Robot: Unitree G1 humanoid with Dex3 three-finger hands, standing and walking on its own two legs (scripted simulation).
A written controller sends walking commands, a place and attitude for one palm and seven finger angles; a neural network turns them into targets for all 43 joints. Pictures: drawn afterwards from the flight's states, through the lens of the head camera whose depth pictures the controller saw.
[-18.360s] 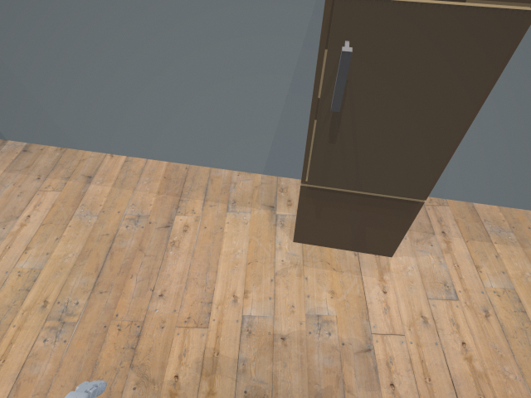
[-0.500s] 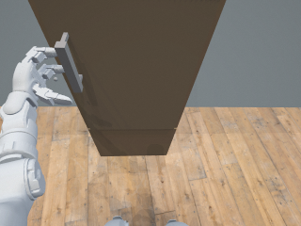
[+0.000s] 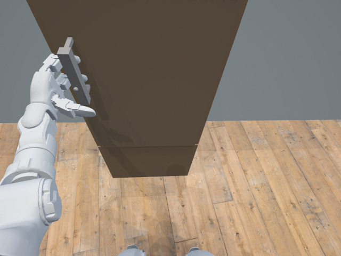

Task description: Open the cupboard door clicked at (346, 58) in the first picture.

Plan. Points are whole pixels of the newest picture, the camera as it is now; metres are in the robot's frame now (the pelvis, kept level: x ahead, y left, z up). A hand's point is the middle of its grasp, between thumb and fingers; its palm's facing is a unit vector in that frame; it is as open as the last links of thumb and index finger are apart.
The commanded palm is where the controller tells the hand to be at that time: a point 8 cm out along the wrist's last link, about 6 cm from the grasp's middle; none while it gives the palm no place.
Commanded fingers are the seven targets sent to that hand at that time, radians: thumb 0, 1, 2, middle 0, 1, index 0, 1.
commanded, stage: slide the fingers in behind the handle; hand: left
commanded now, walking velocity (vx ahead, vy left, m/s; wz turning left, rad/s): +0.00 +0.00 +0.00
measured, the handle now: (78, 73) +0.53 +0.20 +0.11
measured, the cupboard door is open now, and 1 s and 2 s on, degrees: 0 0 23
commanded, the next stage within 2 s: close the thumb around the handle in 0.48 s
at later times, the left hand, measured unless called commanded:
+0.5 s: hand (76, 90) +0.47 +0.20 +0.11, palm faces +0.00 -1.00 +0.01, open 14.0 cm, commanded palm +0.44 +0.25 +0.11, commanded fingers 0.00 -0.50 0.30 -0.30 -1.20 -0.30 -1.20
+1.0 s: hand (77, 88) +0.48 +0.20 +0.11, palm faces +0.00 -1.00 +0.01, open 9.2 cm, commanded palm +0.45 +0.25 +0.11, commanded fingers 0.00 0.73 0.83 -0.39 -1.33 -0.39 -1.33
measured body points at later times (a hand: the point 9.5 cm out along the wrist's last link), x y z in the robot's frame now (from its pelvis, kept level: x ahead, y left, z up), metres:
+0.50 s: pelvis +0.00 +0.00 +0.00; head +0.07 +0.01 +0.45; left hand +0.46 +0.25 +0.11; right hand +0.04 -0.27 -0.11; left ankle +0.02 +0.09 -0.70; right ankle -0.01 -0.11 -0.70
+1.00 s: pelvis +0.00 +0.00 +0.00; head +0.08 +0.01 +0.44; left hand +0.47 +0.25 +0.11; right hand +0.04 -0.27 -0.11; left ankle +0.02 +0.09 -0.70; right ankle -0.01 -0.11 -0.70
